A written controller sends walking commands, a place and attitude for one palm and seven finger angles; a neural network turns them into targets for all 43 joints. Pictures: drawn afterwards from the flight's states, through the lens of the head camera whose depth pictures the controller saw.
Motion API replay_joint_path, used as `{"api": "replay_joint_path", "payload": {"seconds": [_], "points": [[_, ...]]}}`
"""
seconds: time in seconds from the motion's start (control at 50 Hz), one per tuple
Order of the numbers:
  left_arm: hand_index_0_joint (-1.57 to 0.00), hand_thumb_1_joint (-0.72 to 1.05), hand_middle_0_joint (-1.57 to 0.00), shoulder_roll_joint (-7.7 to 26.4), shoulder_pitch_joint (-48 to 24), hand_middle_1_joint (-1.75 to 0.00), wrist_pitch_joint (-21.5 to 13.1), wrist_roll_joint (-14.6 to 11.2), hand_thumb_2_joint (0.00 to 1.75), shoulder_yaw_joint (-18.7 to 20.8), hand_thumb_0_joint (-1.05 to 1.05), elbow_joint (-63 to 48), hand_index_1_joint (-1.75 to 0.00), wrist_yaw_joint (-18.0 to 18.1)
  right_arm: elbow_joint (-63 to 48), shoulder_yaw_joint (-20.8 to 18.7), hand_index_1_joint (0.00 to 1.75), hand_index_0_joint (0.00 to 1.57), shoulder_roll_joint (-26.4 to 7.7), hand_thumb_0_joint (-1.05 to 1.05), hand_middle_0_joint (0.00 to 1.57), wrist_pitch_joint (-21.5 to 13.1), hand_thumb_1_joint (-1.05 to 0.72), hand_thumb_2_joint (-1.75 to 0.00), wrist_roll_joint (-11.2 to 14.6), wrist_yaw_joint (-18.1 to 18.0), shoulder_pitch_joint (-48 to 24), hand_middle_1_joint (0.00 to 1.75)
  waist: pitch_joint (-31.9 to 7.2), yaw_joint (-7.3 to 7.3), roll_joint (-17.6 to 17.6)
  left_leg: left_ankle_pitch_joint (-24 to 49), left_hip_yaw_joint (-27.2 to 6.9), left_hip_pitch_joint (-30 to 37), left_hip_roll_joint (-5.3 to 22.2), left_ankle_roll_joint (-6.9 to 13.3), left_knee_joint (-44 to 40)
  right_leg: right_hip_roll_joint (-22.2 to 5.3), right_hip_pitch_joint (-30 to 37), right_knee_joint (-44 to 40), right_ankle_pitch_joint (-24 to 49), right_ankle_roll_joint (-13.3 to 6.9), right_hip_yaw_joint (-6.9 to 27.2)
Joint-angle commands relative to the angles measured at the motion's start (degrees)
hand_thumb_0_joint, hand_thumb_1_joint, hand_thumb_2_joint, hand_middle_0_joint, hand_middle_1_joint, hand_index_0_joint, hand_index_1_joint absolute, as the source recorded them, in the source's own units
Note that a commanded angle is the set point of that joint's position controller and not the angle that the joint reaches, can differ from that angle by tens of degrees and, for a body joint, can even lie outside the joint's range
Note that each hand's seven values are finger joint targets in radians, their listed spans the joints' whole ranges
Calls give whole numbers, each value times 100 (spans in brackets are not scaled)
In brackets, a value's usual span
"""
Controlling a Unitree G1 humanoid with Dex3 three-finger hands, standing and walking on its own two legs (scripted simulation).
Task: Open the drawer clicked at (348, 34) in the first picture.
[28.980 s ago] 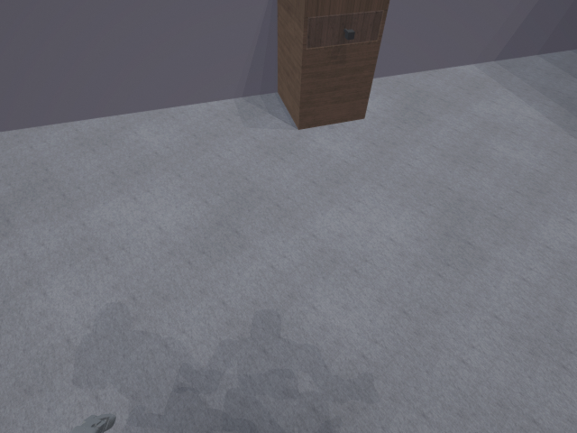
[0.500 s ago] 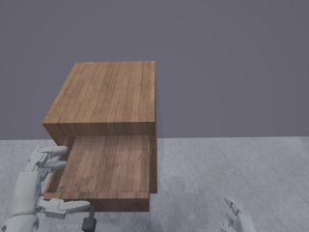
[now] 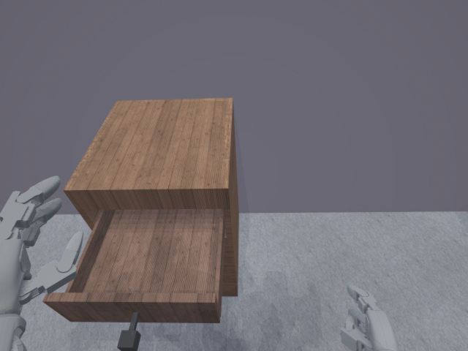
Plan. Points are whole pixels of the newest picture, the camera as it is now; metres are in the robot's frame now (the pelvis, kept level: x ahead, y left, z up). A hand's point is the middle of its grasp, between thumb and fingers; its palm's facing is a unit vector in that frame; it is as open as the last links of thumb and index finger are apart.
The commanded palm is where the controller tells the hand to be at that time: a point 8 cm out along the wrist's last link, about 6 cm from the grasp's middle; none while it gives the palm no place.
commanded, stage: draw the hand back to the body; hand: left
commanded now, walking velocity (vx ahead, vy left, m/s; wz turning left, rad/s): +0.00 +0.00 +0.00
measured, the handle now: (131, 331) +0.21 +0.28 -0.22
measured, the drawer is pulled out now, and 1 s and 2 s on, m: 0.25 0.25 0.25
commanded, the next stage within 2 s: step back with the hand held close in 0.22 s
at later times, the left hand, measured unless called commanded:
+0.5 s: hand (74, 262) +0.18 +0.22 +0.16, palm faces +0.37 -0.81 -0.46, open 7.5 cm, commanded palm +0.12 +0.26 +0.17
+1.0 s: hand (35, 312) +0.13 +0.24 +0.15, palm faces +0.33 -0.83 -0.44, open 7.5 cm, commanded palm +0.06 +0.29 +0.17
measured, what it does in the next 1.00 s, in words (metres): lifts its right foot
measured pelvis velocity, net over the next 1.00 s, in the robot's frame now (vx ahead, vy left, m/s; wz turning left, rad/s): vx -0.07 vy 0.01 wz -0.01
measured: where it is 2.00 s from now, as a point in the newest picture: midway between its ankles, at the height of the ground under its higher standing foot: outside the picture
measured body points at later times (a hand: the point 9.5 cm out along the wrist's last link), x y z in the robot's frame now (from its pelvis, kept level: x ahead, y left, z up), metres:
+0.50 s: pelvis -0.01 -0.02 +0.00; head +0.01 -0.03 +0.45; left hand +0.16 +0.26 +0.18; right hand +0.17 -0.26 -0.09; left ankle -0.04 +0.07 -0.74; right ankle -0.04 -0.08 -0.74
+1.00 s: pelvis -0.07 +0.01 -0.01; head -0.04 +0.03 +0.44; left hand +0.10 +0.29 +0.17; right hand +0.11 -0.22 -0.08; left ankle -0.04 +0.07 -0.74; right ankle -0.10 -0.10 -0.73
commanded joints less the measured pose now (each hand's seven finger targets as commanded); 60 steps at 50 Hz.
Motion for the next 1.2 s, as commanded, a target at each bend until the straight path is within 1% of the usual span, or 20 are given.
{"api": "replay_joint_path", "payload": {"seconds": [0.0,0.02,0.04,0.06,0.16,0.3,0.32,0.34,0.38,0.4,0.48,0.5,0.6,0.68,0.78,0.86,0.92,0.94,1.1,1.18], "points": [[-20,90,-20,742,-58,-30,-301,-72,90,567,0,-843,-30,62,-915,-242,30,20,-499,0,20,-187,-90,-90,-21,-25,-685,30,-117,-30,-335,1767,-110,-112,516,-293,-244,-483,152,-248,1606,217,178],[-20,90,-20,946,-238,-30,-336,-54,90,727,0,-989,-30,63,-914,-238,30,20,-525,0,20,-204,-90,-90,-34,-24,-709,30,-248,-17,-264,1749,-85,-36,506,-286,-245,-498,139,-297,1647,239,200],[-20,90,-20,782,-128,-30,-342,-66,90,596,0,-920,-30,65,-919,-236,30,20,-474,0,20,-189,-90,-90,-25,-35,-696,30,-181,-41,-291,1723,-104,-65,521,-274,-239,-502,161,-234,1591,234,186],[-20,90,-20,988,-265,-30,-365,-43,90,744,0,-1107,-30,74,-953,-230,30,20,-523,0,20,-203,-90,-90,-36,-33,-687,30,-410,4,-218,1809,-87,34,510,-269,-237,-507,214,-269,1695,245,202],[-20,90,-20,1051,-260,-30,-354,-25,90,766,0,-1255,-30,133,-921,-213,30,20,-509,0,20,-251,-90,-90,-45,-60,-689,30,-548,6,-184,1956,-91,101,513,-259,-202,-529,287,-237,1905,263,224],[-20,90,-20,895,-215,-30,-363,-22,90,636,0,-1076,-30,126,-843,-241,30,20,-496,0,20,-233,-90,-90,-34,-67,-707,30,-360,-37,-191,1890,-31,52,484,-234,-195,-559,283,-276,1990,288,272],[-20,90,-20,2039,-1346,-30,-736,92,90,1778,0,-2000,-30,268,-1117,-366,30,20,-745,0,20,-180,-90,-90,-79,-119,-574,30,261,-169,-215,1499,-538,-322,600,-144,36,-861,-200,-534,2433,280,1054],[-20,90,-20,1424,-621,-30,-852,176,90,1446,0,-1241,-30,273,-825,-403,30,20,-661,0,20,-121,-90,-90,-219,-119,-556,30,211,-225,-842,1308,-569,-393,575,-111,256,-959,-160,-498,2523,312,1051],[-20,90,-20,684,256,-30,-807,249,90,879,0,-730,-30,228,-963,-432,30,20,-656,0,20,42,-90,-90,-191,-13,-503,30,-213,-250,-1097,1113,-384,-456,516,-87,517,-1120,5,-333,2801,560,1043],[-20,90,-20,565,335,-30,-845,253,90,743,0,-891,-30,213,-1045,-462,30,20,-657,0,20,104,-90,-90,-209,10,-519,30,-236,-281,-812,1169,-338,-570,503,-90,475,-1128,40,-265,2861,578,949],[-20,90,-20,735,597,-30,-811,285,90,833,0,-1245,-30,349,-1138,-496,30,20,-640,0,20,293,-90,-90,-148,16,-537,30,-666,-336,-659,1889,-415,-612,726,-73,442,-1022,119,34,2882,596,740],[-20,90,-20,872,521,-30,-802,285,90,881,0,-1530,-30,379,-1163,-502,30,20,-686,0,20,318,-90,-90,-148,-19,-555,30,-671,-351,-327,2228,-546,-749,822,-75,397,-1028,216,177,3002,492,716],[-20,90,-20,1301,599,-30,-790,189,90,1177,0,-2270,-30,442,-1275,-489,30,20,-644,0,20,285,-90,-90,-51,-59,-544,30,-1091,-359,-70,2506,-713,-1107,988,-96,491,-1128,558,543,3182,279,815],[-20,90,-20,1306,805,-30,-822,106,90,1248,0,-2116,-30,396,-1197,-486,30,20,-623,0,20,240,-90,-90,-7,-30,-579,30,-940,-355,-179,1667,-661,-1272,896,-96,410,-1152,256,380,2552,232,976],[-20,90,-20,1155,801,-30,-800,213,90,1158,0,-1844,-30,460,-1124,-472,30,20,-655,0,20,165,-90,-90,-176,-93,-560,30,-417,-369,-27,1504,-1191,-1909,1290,28,-365,-517,97,636,1127,312,498],[-20,90,-20,993,776,-30,-749,314,90,1081,0,-1897,-30,526,-1046,-476,30,20,-660,0,20,-42,-90,-90,-406,-146,-420,30,-421,-348,459,1265,-1512,-2315,1797,221,-853,-235,-59,1694,-742,305,390],[-20,90,-20,995,700,-30,-694,247,90,1002,0,-2206,-30,565,-963,-476,30,20,-632,0,20,-179,-90,-90,-438,-144,-293,30,-545,-357,81,2051,-1442,-1642,1814,252,-540,-255,-502,1576,-829,348,392],[-20,90,-20,995,827,-30,-686,240,90,1041,0,-2117,-30,556,-874,-494,30,20,-673,0,20,-207,-90,-90,-434,-142,-269,30,-585,-359,312,1961,-1358,-1451,1758,248,-591,-204,-656,1617,-946,375,302],[-20,90,-20,1070,695,-30,-764,96,90,1071,0,-2198,-30,521,-411,-449,30,20,-686,0,20,-438,-90,-90,-422,-112,-318,30,-1112,-365,516,3490,-1355,162,1606,226,-250,-163,-1095,520,-966,427,311],[-20,90,-20,1023,999,-30,-801,19,90,1158,0,-2077,-30,393,-487,-487,30,20,-707,0,20,-370,-90,-90,-344,-44,-614,30,-1367,-276,420,2792,-1150,-184,1572,232,-183,-160,-744,420,-699,450,251]]}}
